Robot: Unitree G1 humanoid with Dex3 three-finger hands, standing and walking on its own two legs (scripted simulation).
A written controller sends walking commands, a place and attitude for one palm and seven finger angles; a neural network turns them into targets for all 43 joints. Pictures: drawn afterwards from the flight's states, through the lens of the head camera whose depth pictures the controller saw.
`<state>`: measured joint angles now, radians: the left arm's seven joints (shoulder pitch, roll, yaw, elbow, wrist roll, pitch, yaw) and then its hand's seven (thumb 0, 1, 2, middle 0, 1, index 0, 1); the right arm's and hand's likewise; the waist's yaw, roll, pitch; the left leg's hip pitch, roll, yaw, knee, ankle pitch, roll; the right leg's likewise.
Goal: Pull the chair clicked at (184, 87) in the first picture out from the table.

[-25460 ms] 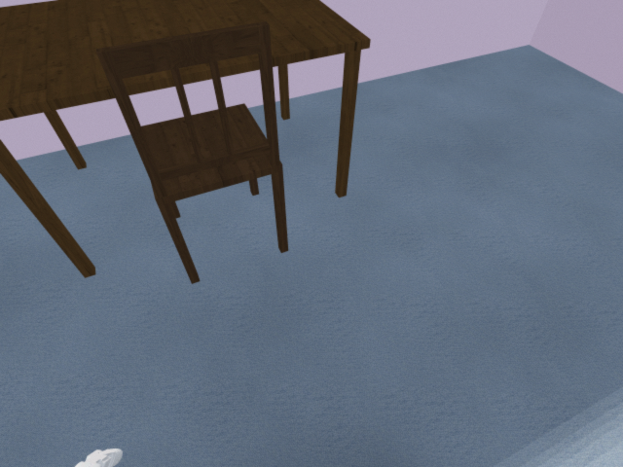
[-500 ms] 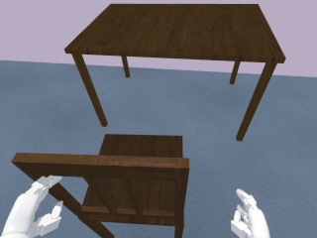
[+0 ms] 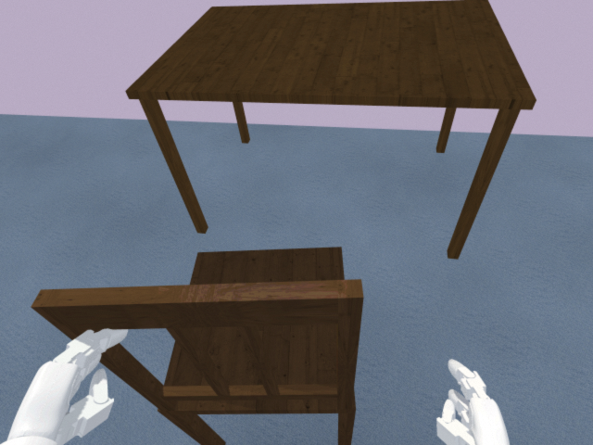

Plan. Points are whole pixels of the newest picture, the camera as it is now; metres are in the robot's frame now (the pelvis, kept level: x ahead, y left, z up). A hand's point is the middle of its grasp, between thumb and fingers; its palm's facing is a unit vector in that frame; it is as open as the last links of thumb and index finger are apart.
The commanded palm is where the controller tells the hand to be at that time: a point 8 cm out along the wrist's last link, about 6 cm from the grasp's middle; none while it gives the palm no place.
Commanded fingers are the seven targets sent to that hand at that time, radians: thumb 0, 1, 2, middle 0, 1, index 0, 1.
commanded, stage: step back with the hand held close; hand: left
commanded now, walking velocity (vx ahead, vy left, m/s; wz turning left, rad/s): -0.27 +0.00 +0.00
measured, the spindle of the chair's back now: (202, 361) +0.24 +0.20 -0.08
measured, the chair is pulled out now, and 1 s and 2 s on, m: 0.60 0.60 0.60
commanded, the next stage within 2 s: stop stepping back and stand still in 0.96 s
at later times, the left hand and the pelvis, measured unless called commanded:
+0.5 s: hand out of the picture +0.11 +0.30 +0.21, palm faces +0.47 -0.70 -0.54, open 7.1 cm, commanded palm +0.05 +0.33 +0.19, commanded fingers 0.00 0.90 0.90 -0.20 -0.30 -0.20 -0.30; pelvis -0.09 +0.03 +0.00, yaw -1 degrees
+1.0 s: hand out of the picture +0.02 +0.32 +0.19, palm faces +0.41 -0.75 -0.52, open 7.4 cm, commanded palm -0.03 +0.36 +0.19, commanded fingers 0.00 0.90 0.90 -0.20 -0.30 -0.20 -0.30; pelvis -0.18 +0.06 +0.00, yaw -1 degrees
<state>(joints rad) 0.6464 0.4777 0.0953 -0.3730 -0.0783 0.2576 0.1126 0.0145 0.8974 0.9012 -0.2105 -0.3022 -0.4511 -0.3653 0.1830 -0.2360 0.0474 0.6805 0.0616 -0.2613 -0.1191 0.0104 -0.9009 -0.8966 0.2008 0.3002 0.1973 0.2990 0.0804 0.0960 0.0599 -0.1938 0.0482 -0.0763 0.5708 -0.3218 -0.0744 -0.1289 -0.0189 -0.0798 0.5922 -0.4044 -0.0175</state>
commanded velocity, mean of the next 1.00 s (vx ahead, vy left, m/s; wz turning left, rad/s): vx -0.31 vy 0.00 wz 0.01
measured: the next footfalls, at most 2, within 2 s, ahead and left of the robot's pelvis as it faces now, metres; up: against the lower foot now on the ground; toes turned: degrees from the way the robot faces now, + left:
right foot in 0.80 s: -0.15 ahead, -0.07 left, +0.00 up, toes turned -2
left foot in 1.04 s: -0.11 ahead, +0.18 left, +0.00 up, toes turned -1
